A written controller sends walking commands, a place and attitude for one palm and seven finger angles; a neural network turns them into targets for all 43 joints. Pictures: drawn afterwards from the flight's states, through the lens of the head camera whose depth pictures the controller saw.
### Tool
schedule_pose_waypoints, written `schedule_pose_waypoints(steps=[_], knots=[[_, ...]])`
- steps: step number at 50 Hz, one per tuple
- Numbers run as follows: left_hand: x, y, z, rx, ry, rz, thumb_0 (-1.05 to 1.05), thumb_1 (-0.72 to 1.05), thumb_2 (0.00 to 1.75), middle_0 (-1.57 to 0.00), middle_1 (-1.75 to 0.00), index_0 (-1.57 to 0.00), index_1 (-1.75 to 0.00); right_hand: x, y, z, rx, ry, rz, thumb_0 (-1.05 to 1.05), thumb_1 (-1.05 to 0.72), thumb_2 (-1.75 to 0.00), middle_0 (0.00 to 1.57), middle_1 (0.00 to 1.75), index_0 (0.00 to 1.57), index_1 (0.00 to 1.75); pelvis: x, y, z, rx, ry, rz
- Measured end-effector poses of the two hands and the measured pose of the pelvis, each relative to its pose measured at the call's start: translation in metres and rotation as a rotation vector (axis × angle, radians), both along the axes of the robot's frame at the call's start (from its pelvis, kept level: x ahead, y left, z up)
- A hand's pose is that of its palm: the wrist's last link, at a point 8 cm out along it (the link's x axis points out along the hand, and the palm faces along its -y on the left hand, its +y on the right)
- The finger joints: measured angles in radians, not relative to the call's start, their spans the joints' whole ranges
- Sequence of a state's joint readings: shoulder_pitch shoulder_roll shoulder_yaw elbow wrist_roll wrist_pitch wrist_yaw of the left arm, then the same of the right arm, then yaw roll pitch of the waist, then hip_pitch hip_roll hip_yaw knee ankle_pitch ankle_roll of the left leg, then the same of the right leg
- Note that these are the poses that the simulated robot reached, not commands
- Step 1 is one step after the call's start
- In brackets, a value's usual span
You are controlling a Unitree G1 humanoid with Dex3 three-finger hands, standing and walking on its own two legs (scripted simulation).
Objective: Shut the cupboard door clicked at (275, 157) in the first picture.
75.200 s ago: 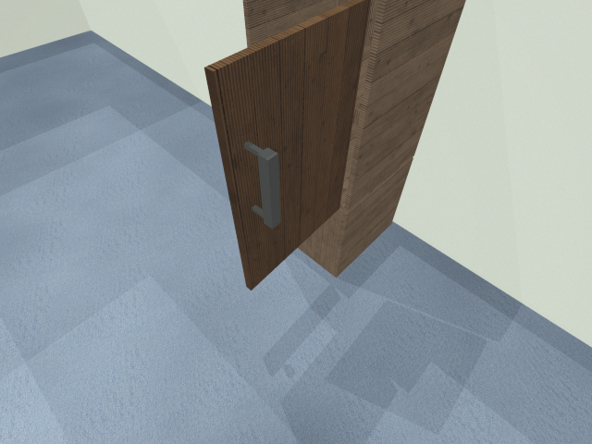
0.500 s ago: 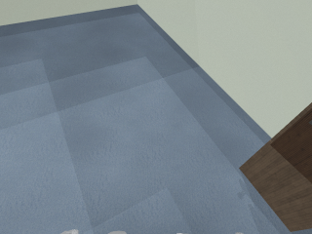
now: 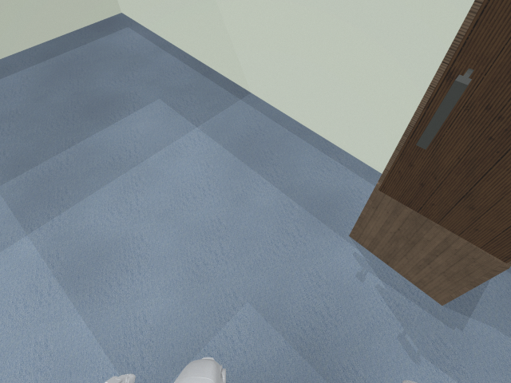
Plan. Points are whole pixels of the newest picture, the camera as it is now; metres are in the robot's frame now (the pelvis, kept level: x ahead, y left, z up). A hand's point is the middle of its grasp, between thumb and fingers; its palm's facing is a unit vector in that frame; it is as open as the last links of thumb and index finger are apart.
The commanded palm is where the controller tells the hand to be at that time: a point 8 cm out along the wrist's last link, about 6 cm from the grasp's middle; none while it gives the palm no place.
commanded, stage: turn to face it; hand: left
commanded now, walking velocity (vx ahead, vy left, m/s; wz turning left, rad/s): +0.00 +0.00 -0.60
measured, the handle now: (444, 110) +0.66 -0.37 +0.02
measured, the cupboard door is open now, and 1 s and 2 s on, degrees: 4 4 4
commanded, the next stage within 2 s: take the last steps up to it in 1.00 s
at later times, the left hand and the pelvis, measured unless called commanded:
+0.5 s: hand (175, 344) +0.19 +0.17 -0.16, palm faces -0.31 -0.91 -0.26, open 7.4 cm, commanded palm none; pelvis +0.01 +0.00 -0.01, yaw -19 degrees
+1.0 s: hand (189, 332) +0.22 +0.15 -0.16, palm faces -0.48 -0.86 -0.19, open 7.4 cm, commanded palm none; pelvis +0.04 +0.01 +0.01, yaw -31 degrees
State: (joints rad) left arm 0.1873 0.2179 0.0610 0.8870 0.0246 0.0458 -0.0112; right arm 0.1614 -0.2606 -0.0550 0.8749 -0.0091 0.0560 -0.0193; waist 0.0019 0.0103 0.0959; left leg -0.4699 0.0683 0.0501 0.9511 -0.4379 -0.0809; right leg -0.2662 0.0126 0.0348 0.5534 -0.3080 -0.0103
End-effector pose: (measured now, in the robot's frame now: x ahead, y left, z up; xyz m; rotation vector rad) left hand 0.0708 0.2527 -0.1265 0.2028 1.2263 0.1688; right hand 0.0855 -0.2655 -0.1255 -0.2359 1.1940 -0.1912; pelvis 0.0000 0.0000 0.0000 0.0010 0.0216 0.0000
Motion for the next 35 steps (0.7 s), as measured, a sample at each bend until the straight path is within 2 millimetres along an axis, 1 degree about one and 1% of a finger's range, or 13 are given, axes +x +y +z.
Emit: schedule_pose_waypoints(steps=[4, 7, 10, 14, 17, 20, 22, 24, 26, 29, 32, 35], knots=[[0.008, 0.008, -0.012, -0.028, 0.018, -0.026, 0.01, 0.9, 0.89, -0.2, -0.3, -0.21, -0.3, 0.008, 0.012, 0.008, -0.016, -0.049, -0.024, 0.01, -0.91, -0.89, 0.2, 0.29, 0.19, 0.3, 0.006, 0.012, -0.003, -0.007, 0.004, -0.046], [0.02, 0.017, -0.024, -0.047, 0.025, -0.046, 0.01, 0.9, 0.89, -0.2, -0.3, -0.21, -0.3, 0.006, 0.022, 0.01, -0.036, -0.078, -0.037, 0.01, -0.91, -0.89, 0.2, 0.29, 0.2, 0.3, 0.009, 0.022, -0.009, -0.015, 0.006, -0.086], [0.035, 0.021, -0.022, -0.052, 0.032, -0.09, 0.01, 0.91, 0.89, -0.2, -0.3, -0.2, -0.3, -0.007, 0.031, 0.015, -0.036, -0.066, -0.057, 0.01, -0.91, -0.89, 0.2, 0.29, 0.2, 0.3, 0.01, 0.025, -0.004, -0.02, 0.001, -0.132], [0.059, 0.018, -0.011, -0.057, 0.018, -0.148, 0.01, 0.91, 0.89, -0.2, -0.3, -0.2, -0.3, -0.031, 0.036, 0.018, -0.021, -0.024, -0.113, 0.01, -0.91, -0.89, 0.2, 0.29, 0.2, 0.3, 0.012, 0.025, 0.005, -0.035, 0.001, -0.183], [0.079, 0.008, -0.004, -0.05, 0.002, -0.205, 0.01, 0.91, 0.89, -0.2, -0.3, -0.2, -0.3, -0.052, 0.035, 0.015, -0.005, 0.002, -0.172, 0.01, -0.9, -0.89, 0.2, 0.29, 0.2, 0.3, 0.013, 0.023, 0.007, -0.043, 0.0, -0.224], [0.101, -0.008, 0.001, -0.037, -0.024, -0.271, 0.01, 0.91, 0.89, -0.2, -0.3, -0.2, -0.3, -0.075, 0.027, 0.007, 0.015, 0.028, -0.239, 0.01, -0.9, -0.89, 0.2, 0.3, 0.2, 0.3, 0.012, 0.016, 0.005, -0.041, -0.001, -0.266], [0.115, -0.021, 0.003, -0.024, -0.049, -0.315, 0.01, 0.91, 0.89, -0.2, -0.3, -0.2, -0.3, -0.092, 0.02, -0.002, 0.03, 0.046, -0.283, 0.01, -0.9, -0.89, 0.2, 0.3, 0.2, 0.3, 0.012, 0.009, 0.0, -0.034, -0.004, -0.292], [0.127, -0.034, 0.002, -0.005, -0.09, -0.358, 0.01, 0.91, 0.89, -0.2, -0.3, -0.2, -0.3, -0.107, 0.009, -0.016, 0.042, 0.06, -0.326, 0.01, -0.9, -0.89, 0.2, 0.3, 0.2, 0.3, 0.013, 0.0, -0.01, -0.013, -0.004, -0.317], [0.131, -0.045, 0.004, 0.007, -0.105, -0.383, 0.01, 0.91, 0.89, -0.2, -0.3, -0.2, -0.3, -0.118, 0.0, -0.023, 0.041, 0.085, -0.364, 0.01, -0.9, -0.89, 0.2, 0.3, 0.2, 0.3, 0.012, -0.002, -0.012, -0.022, -0.007, -0.336], [0.13, -0.054, 0.008, 0.015, -0.088, -0.409, 0.0, 0.91, 0.89, -0.2, -0.3, -0.2, -0.3, -0.122, -0.008, -0.019, 0.03, 0.087, -0.405, 0.01, -0.91, -0.89, 0.2, 0.29, 0.2, 0.3, 0.013, -0.003, -0.007, -0.014, -0.007, -0.368], [0.128, -0.06, 0.008, 0.009, -0.056, -0.431, 0.0, 0.91, 0.89, -0.2, -0.3, -0.2, -0.3, -0.118, -0.01, -0.009, 0.021, 0.055, -0.425, 0.01, -0.91, -0.89, 0.2, 0.29, 0.19, 0.3, 0.016, -0.003, -0.001, -0.003, -0.004, -0.394], [0.129, -0.061, 0.004, -0.008, -0.034, -0.446, 0.01, 0.9, 0.89, -0.2, -0.3, -0.21, -0.3, -0.111, -0.008, -0.001, 0.01, 0.024, -0.438, 0.01, -0.91, -0.89, 0.2, 0.29, 0.19, 0.3, 0.021, -0.002, 0.001, 0.001, -0.001, -0.419]])
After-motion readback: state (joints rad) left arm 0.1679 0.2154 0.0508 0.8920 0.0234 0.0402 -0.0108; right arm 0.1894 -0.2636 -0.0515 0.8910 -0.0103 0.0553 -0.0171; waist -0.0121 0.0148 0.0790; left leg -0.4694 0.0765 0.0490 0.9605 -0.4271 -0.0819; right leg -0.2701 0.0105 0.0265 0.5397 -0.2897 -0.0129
